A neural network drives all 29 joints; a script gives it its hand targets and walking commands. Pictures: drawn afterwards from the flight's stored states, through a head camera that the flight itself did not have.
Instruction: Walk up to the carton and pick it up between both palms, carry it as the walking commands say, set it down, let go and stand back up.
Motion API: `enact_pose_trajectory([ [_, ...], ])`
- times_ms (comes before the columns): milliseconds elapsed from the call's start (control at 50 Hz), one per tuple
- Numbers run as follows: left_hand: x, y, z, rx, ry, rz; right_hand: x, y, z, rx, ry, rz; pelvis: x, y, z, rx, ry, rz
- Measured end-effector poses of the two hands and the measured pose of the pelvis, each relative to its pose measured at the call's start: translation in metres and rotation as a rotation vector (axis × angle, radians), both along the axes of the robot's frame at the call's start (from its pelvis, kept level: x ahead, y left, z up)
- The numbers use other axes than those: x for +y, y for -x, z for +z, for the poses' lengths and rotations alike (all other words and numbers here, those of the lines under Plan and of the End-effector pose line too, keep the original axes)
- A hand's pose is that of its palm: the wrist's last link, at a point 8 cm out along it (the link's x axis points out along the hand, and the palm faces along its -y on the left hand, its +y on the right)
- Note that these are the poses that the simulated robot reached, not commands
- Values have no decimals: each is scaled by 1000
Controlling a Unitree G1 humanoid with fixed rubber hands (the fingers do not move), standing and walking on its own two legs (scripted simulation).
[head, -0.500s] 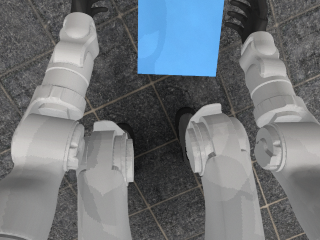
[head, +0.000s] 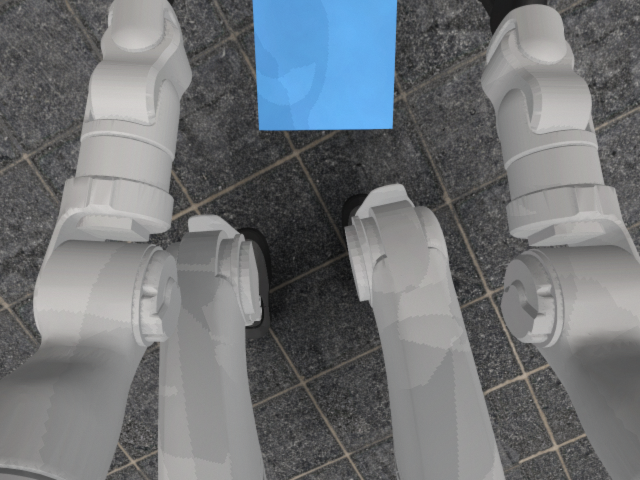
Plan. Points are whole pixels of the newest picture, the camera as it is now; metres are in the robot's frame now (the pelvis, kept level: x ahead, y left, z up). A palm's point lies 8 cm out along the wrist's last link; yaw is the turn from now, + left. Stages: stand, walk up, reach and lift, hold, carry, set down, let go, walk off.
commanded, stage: set down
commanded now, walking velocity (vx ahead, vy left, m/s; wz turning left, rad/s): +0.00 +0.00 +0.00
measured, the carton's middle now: (321, 15) +0.55 -0.07 -0.33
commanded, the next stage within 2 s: let go in 0.92 s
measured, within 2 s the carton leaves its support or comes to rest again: neither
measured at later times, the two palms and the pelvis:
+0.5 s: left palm out of the picture +0.55 +0.09 -0.01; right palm out of the picture +0.49 -0.24 -0.02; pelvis +0.01 +0.00 +0.11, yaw +0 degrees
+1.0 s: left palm out of the picture +0.54 +0.10 +0.10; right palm out of the picture +0.49 -0.23 +0.10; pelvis +0.04 +0.00 +0.22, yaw -1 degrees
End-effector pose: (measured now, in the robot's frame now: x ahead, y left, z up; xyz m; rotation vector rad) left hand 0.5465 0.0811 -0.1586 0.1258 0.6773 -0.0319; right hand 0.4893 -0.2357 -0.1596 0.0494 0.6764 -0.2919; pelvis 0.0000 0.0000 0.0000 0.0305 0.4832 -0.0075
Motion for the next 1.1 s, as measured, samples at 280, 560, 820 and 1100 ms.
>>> enact_pose_trajectory([
  [280, 15, -2, 77, -10, -13, -4, 10, -5, 74, -4, -7, 21, 0, -4, 60, -18, 4, 6],
  [560, 9, -5, 160, -6, -22, -31, -5, -1, 156, -8, -4, -7, 3, -13, 128, -61, 7, -5],
  [820, 14, 6, 229, 16, -37, -48, -2, 4, 230, 2, -8, 1, -1, -23, 196, -107, 5, -19],
  [1100, 29, 17, 277, 28, -82, 21, 7, 10, 273, 47, 21, 70, -6, -53, 228, 52, 10, -3],
])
